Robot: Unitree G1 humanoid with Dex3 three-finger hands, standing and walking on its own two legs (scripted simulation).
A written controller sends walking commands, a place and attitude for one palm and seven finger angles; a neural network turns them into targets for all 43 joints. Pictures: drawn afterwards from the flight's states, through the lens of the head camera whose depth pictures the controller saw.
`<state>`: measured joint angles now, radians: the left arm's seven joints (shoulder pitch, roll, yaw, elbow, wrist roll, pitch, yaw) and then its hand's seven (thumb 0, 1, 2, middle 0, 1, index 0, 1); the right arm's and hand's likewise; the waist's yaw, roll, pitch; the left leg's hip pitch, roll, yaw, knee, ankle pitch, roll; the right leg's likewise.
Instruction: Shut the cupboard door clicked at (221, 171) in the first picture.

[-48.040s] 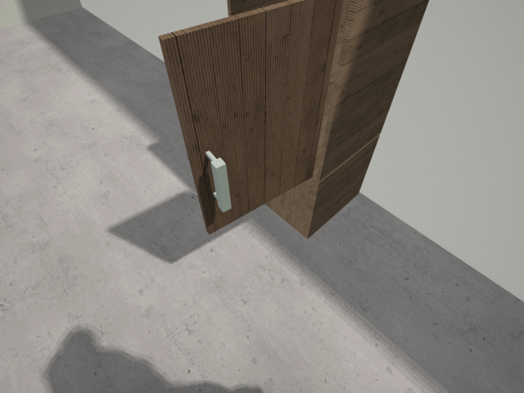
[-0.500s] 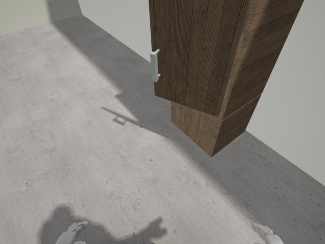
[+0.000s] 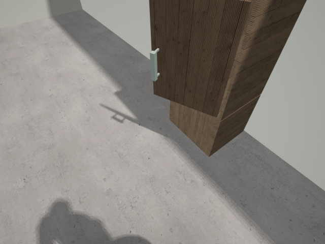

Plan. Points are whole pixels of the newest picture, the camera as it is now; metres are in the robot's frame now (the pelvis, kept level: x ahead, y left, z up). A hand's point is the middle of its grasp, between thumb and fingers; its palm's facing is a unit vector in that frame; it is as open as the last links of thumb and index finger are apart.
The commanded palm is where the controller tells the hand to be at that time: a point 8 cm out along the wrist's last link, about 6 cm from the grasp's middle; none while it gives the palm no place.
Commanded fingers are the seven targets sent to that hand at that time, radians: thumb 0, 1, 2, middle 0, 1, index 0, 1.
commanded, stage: let the arm hang, fingers relaxed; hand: left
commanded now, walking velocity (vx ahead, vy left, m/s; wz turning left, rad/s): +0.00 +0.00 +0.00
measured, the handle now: (155, 64) +0.98 +0.09 -0.11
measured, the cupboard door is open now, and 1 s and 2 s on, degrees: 23 23 23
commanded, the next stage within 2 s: look to check the result in 0.38 s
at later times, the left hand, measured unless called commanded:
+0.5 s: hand out of the picture +0.08 +0.21 -0.16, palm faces -0.01 -0.96 -0.28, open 7.3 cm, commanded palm none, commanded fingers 0.00 0.90 0.90 -0.20 -0.30 -0.20 -0.30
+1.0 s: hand out of the picture +0.09 +0.21 -0.16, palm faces +0.00 -0.95 -0.31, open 7.3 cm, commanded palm none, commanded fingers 0.00 0.90 0.90 -0.20 -0.30 -0.20 -0.30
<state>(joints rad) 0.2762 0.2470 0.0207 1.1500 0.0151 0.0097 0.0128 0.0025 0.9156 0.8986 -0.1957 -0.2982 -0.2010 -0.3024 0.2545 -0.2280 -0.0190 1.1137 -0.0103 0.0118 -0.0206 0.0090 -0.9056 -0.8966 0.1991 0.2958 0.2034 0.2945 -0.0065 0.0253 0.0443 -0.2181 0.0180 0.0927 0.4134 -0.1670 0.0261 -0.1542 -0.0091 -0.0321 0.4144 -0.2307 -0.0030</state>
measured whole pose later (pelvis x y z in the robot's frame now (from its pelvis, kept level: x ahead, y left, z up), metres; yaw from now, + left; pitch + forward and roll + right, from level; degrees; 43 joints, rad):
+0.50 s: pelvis +0.02 -0.01 +0.00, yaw +0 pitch -1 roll +0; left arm 0.16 0.27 0.02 1.12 0.01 -0.01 0.00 0.00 0.91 0.90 -0.20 -0.30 -0.20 -0.30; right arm 0.16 -0.30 -0.02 1.12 -0.01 0.00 -0.02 0.01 -0.91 -0.90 0.20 0.30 0.20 0.29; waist -0.01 0.00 0.03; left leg -0.16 0.02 0.08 0.35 -0.16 0.01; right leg -0.10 0.00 -0.04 0.35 -0.23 -0.02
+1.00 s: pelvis +0.04 -0.02 +0.01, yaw +0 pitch -1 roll +0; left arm 0.16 0.29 0.01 1.14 0.01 -0.01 0.00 0.00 0.91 0.90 -0.20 -0.30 -0.20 -0.30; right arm 0.13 -0.30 -0.01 1.12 -0.01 0.00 -0.02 0.01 -0.90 -0.90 0.20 0.30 0.20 0.29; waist 0.00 0.01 0.03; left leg -0.12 0.03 0.08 0.31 -0.17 -0.01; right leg -0.05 0.01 -0.04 0.31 -0.24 -0.03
